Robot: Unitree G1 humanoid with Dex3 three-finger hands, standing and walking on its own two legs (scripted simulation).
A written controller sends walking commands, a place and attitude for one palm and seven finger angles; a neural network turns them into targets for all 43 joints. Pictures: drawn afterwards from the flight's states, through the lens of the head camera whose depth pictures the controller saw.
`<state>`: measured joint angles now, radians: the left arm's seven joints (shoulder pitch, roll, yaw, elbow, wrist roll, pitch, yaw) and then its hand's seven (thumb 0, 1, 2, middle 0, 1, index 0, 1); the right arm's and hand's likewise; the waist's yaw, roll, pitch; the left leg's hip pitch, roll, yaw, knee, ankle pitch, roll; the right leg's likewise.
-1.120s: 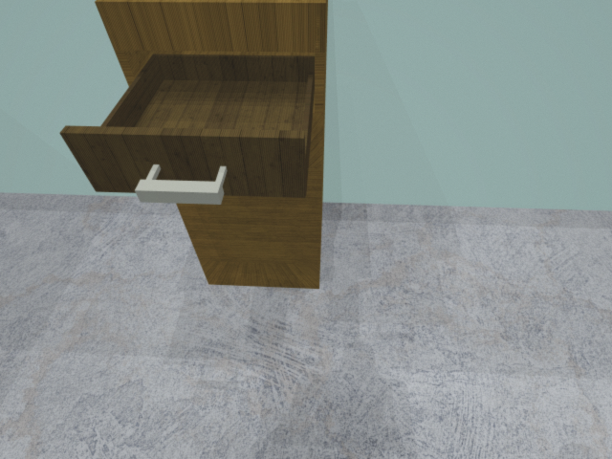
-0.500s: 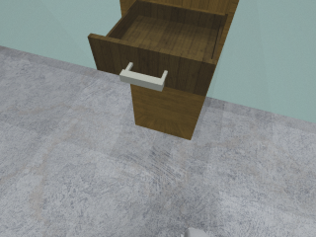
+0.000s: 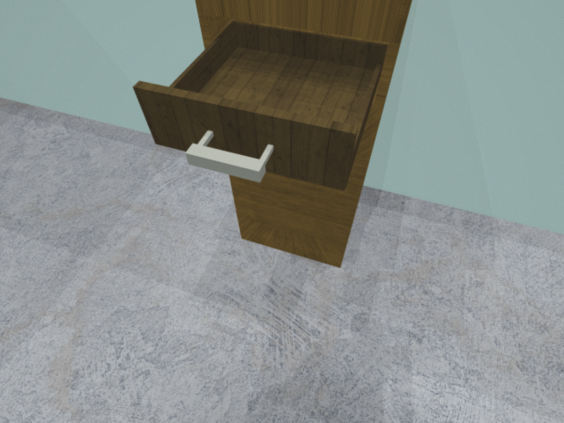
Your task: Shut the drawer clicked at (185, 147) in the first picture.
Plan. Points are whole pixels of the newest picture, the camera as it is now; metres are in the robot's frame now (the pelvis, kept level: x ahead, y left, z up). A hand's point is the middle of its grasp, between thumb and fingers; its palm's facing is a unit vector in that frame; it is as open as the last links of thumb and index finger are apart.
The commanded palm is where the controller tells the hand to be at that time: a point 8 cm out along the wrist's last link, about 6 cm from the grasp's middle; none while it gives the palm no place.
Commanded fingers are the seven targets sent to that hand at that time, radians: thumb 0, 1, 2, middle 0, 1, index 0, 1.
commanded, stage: turn or walk to find it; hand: left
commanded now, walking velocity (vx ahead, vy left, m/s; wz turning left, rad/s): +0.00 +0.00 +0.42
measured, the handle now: (231, 153) +0.51 +0.12 +0.07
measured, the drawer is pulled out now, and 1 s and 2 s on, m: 0.29 0.29 0.29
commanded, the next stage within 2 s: stand and wait in 0.14 s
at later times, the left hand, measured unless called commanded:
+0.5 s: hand out of the picture -0.01 +0.19 -0.17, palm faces +0.15 -0.96 -0.25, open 7.4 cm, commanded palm none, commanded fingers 0.00 0.90 0.90 -0.20 -0.30 -0.20 -0.30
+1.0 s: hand out of the picture -0.02 +0.17 -0.17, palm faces +0.13 -0.97 -0.20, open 7.4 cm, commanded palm none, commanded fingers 0.00 0.90 0.90 -0.20 -0.30 -0.20 -0.30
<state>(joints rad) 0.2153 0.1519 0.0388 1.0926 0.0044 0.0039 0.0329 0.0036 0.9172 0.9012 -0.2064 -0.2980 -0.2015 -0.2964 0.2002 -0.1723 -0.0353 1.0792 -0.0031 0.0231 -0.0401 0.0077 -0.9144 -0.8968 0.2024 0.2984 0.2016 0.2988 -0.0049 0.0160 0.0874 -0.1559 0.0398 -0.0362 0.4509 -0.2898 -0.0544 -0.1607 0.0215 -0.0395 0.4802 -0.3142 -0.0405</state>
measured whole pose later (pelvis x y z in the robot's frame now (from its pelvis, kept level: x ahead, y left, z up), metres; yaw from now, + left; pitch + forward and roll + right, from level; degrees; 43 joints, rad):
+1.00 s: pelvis -0.02 -0.01 +0.01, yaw +5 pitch -2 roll +0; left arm 0.24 0.15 0.03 1.11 0.00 0.00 0.03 0.00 0.91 0.90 -0.20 -0.30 -0.20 -0.30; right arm 0.26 -0.14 -0.02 1.13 -0.01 0.02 -0.04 0.01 -0.91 -0.90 0.20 0.30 0.20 0.30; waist -0.01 0.01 0.08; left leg -0.15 0.05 -0.02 0.40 -0.22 -0.05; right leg -0.10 0.02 -0.05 0.39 -0.27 -0.03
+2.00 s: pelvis -0.03 -0.01 +0.00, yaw -11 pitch +1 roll -1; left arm 0.23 0.19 0.07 0.98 0.01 0.04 0.01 0.00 0.90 0.90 -0.21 -0.30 -0.20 -0.30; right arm 0.09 -0.19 -0.04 0.95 0.00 0.02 -0.04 0.01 -0.91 -0.90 0.20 0.30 0.20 0.30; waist 0.02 -0.02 0.08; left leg -0.25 0.02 -0.01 0.51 -0.26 -0.02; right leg -0.25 0.09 0.08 0.54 -0.32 -0.03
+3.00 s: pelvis +0.09 -0.07 -0.01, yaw -15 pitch -1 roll +0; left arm 0.21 0.18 0.07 1.00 0.02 0.04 0.02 0.00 0.91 0.90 -0.20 -0.30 -0.20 -0.30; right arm 0.10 -0.17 -0.05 1.01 -0.02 0.04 -0.04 0.00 -0.92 -0.90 0.21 0.30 0.21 0.30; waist 0.02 0.03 0.10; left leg -0.31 0.07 0.09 0.51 -0.18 -0.01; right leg -0.32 -0.01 -0.04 0.75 -0.43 0.01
